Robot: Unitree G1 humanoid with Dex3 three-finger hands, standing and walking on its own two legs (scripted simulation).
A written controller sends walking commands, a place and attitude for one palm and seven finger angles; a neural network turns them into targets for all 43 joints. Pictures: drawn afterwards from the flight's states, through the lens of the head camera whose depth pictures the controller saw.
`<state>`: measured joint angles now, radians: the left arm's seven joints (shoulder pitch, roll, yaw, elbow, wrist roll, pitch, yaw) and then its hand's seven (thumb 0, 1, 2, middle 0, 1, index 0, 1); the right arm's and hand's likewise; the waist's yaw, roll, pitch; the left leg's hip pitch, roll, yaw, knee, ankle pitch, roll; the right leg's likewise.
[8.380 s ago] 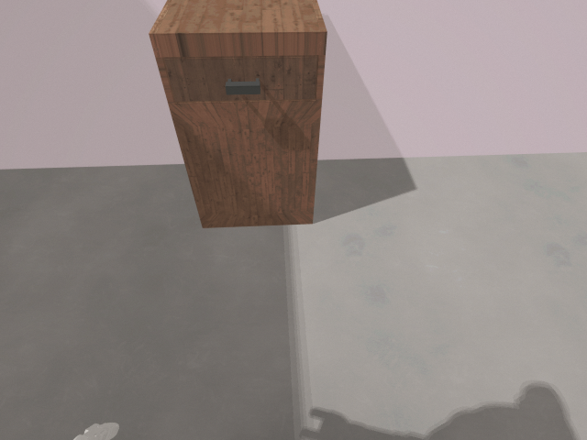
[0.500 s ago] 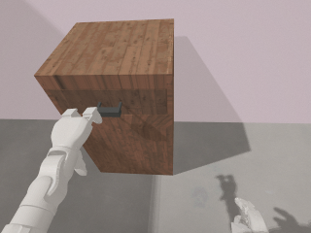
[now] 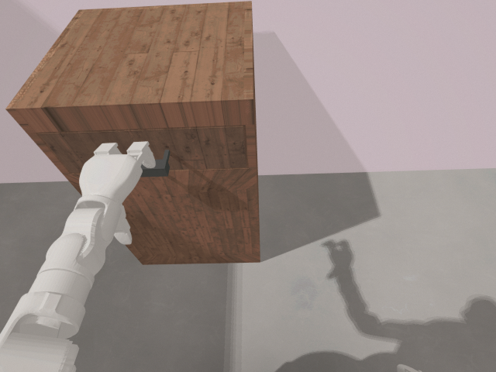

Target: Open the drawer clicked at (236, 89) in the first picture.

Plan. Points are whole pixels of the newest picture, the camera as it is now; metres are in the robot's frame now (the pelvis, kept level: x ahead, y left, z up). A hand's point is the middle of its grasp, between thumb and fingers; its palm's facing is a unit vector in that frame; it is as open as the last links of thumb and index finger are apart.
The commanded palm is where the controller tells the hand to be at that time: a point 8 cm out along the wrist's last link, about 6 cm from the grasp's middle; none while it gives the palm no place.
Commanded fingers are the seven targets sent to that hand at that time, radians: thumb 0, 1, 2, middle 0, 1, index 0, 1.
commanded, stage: move the hooked fingers above the handle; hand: left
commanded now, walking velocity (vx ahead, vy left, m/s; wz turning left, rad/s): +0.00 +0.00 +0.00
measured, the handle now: (147, 161) +0.55 +0.28 -0.05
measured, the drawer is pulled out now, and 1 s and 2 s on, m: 0.00 0.00 0.00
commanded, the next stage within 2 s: lower the fingers behind the handle in 1.60 s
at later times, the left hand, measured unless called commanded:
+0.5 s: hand (128, 177) +0.44 +0.26 +0.03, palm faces -0.05 +0.00 -1.00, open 13.8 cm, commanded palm +0.43 +0.26 +0.08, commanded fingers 0.00 -0.50 0.30 -0.30 -1.20 -0.30 -1.20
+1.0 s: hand (137, 161) +0.50 +0.27 +0.00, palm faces -0.08 -0.02 -1.00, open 13.8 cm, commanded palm +0.49 +0.27 +0.06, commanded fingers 0.00 -0.50 0.30 -0.30 -1.20 -0.30 -1.20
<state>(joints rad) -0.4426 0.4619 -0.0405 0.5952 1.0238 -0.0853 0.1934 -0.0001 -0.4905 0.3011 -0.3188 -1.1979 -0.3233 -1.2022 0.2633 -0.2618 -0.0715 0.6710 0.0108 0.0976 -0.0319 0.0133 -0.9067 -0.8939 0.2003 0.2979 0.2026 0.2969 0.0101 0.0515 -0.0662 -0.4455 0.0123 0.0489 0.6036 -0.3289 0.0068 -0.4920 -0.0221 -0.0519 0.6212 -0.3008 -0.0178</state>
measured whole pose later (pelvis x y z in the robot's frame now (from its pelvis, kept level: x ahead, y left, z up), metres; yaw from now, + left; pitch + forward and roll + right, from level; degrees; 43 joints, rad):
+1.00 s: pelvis +0.00 +0.02 -0.03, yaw -2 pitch +22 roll -2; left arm -0.87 0.62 0.06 1.11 1.12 -0.14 0.27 0.00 -0.49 0.30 -0.32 -1.20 -0.32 -1.20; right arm 0.41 -0.27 -0.06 0.72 -0.03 0.12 -0.02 0.01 -0.91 -0.89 0.20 0.30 0.20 0.30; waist -0.14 0.05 -0.13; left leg -0.80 0.03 0.06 0.83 -0.41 0.04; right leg -0.81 -0.01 -0.04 0.76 -0.33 0.01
